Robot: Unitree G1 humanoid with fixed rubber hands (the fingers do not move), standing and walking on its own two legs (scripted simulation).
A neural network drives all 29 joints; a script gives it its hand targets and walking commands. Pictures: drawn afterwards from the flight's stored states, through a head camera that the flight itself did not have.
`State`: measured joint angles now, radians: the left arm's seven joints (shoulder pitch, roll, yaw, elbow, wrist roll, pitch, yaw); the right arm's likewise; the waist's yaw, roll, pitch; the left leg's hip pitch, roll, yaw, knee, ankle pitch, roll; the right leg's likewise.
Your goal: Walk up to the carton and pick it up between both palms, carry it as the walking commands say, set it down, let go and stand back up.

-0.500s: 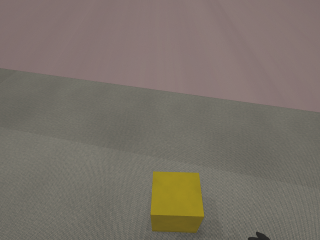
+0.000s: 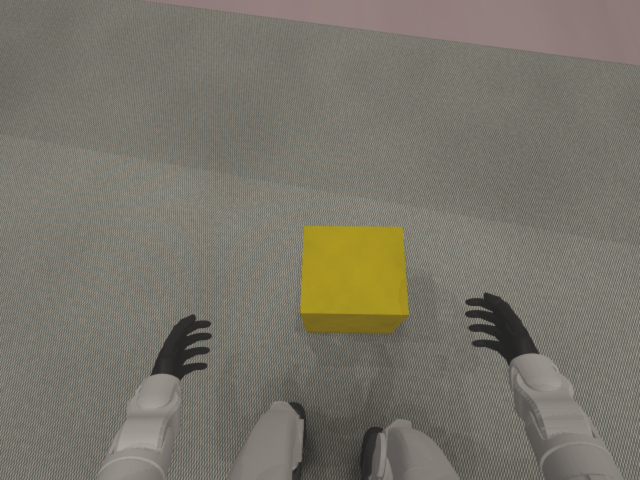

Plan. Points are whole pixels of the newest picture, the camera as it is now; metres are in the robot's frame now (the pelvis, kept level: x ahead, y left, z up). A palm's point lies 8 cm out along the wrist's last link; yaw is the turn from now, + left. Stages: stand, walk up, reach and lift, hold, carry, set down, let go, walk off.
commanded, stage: reach and lift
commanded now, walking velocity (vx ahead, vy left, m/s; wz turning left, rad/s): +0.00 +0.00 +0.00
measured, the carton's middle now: (350, 284) +0.50 -0.03 -0.60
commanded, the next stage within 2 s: none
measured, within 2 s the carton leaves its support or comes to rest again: neither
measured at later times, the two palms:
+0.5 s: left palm (220, 265) +0.40 +0.20 -0.15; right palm (488, 258) +0.42 -0.22 -0.14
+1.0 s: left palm (240, 215) +0.50 +0.19 -0.19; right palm (468, 216) +0.51 -0.21 -0.18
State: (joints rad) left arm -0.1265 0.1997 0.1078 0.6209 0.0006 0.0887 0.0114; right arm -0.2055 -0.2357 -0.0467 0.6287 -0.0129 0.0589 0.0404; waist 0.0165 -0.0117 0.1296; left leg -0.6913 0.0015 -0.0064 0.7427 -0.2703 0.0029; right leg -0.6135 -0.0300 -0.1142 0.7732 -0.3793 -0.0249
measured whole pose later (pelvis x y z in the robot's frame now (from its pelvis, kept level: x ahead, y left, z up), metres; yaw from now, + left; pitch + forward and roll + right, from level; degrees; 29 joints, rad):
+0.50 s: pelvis -0.03 -0.01 -0.05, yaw -1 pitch +32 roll +0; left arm -0.79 0.23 0.22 0.71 0.00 0.19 0.06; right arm -0.85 -0.31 -0.12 0.76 0.00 0.18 0.00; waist 0.02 -0.01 0.08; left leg -1.23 0.02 -0.01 0.90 -0.23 -0.01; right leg -1.17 -0.02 -0.11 0.97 -0.36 -0.04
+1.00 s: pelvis -0.03 -0.01 -0.07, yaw -1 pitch +47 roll +0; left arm -1.19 0.26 0.35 0.77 0.00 0.16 0.07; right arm -1.25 -0.36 -0.22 0.87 0.02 0.15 0.02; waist 0.02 0.00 0.04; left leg -1.52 0.02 -0.01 0.90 -0.20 -0.01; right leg -1.47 -0.02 -0.10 0.97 -0.32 -0.04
